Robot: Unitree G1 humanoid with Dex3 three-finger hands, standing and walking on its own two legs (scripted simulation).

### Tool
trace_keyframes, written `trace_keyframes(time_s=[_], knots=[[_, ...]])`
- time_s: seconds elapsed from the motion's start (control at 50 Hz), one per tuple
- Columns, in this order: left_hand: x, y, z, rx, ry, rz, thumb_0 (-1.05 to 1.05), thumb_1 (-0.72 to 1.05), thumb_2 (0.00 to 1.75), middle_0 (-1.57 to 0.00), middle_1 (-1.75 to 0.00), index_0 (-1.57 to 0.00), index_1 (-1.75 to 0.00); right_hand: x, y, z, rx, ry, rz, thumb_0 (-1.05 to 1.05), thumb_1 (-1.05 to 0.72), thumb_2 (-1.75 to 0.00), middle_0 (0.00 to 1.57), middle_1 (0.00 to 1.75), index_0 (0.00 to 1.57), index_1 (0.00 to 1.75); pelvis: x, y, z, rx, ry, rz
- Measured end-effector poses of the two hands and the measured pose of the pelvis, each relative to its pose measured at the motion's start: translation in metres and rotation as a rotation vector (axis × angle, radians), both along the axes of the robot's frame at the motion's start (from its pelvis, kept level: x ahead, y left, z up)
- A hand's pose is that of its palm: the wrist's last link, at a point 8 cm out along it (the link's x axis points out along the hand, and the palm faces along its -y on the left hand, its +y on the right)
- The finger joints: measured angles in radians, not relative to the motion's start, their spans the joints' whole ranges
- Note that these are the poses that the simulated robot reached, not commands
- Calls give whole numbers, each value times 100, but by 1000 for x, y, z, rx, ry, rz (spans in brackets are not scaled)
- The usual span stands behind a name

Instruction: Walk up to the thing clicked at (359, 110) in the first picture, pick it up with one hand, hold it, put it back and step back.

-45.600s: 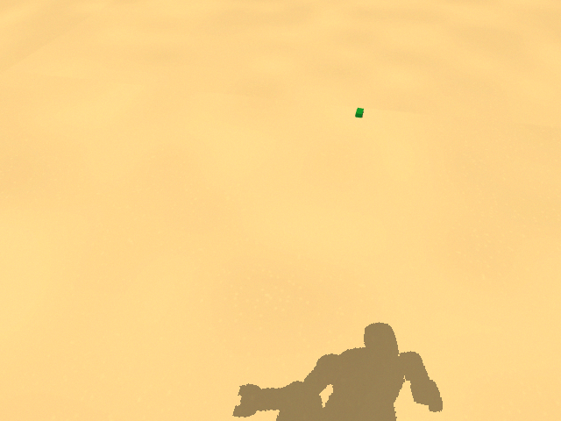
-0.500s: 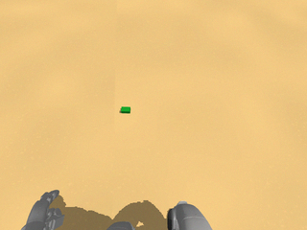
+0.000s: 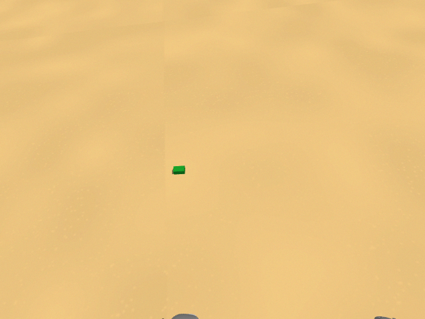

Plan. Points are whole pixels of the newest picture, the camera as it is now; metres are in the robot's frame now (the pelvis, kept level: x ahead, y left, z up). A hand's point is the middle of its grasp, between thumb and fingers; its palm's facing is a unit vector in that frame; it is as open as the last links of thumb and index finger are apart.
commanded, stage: step back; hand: left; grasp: from above
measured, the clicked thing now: (179, 170) +1.02 +0.29 -0.75
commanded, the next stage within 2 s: stand in 0.84 s
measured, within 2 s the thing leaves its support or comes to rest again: neither
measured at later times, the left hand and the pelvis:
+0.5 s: hand out of the picture +0.09 +0.26 -0.14, palm faces +0.06 -0.92 -0.38, open 7.4 cm; pelvis +0.01 -0.01 -0.01, yaw +4 degrees
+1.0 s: hand out of the picture +0.12 +0.29 -0.15, palm faces +0.08 -0.94 -0.32, open 7.4 cm; pelvis +0.04 +0.03 +0.01, yaw +4 degrees
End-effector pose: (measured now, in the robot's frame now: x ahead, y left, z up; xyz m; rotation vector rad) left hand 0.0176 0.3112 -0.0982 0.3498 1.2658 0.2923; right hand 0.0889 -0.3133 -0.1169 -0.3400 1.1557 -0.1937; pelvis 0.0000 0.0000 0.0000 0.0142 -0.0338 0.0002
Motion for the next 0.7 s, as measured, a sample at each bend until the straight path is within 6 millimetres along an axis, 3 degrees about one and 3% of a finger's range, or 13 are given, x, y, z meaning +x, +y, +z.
trace_keyframes(time_s=[0.12, 0.2, 0.28, 0.38, 0.48, 0.6, 0.7], knots=[[-1, 17, -1, 4, -61, 21, 1, 90, 90, -21, -30, -21, -30, -35, 16, -10, 0, 124, 40, 0, -91, -89, 21, 30, 20, 30, -9, 9, -3, -15, 13, 64], [3, 25, -9, -13, -57, 22, 1, 90, 90, -21, -30, -20, -30, -40, 32, -3, 11, 99, 32, 1, -91, -89, 21, 30, 20, 30, -13, 15, -2, 23, -3, 51], [18, 21, -8, -41, -71, -4, 1, 91, 90, -21, -30, -20, -30, -42, 31, 9, 7, 66, 13, 0, -90, -89, 21, 30, 21, 30, -9, 15, 4, -6, -3, 54], [45, 12, -5, -44, -120, -38, 1, 91, 90, -21, -30, -20, -30, -38, 13, 13, -16, 49, -3, 0, -90, -89, 21, 30, 21, 30, -3, 5, 3, -7, -11, 50], [61, -5, -8, -26, -168, -34, 1, 91, 90, -21, -30, -20, -30, -22, -5, -1, -25, 54, -17, 0, -90, -89, 21, 30, 20, 30, 4, -7, -6, -36, -28, 59], [70, -13, -4, -48, -183, -12, 1, 90, 90, -21, -30, -21, -30, -2, 2, -3, -9, 73, 30, 0, -91, -89, 21, 30, 20, 30, 13, -3, -2, -17, -8, 81], [76, 2, -10, -58, -174, 12, 1, 90, 90, -21, -30, -21, -30, 4, 18, -6, -18, 104, 53, 0, -91, -89, 20, 30, 20, 30, 20, 9, -4, -8, -3, 96]])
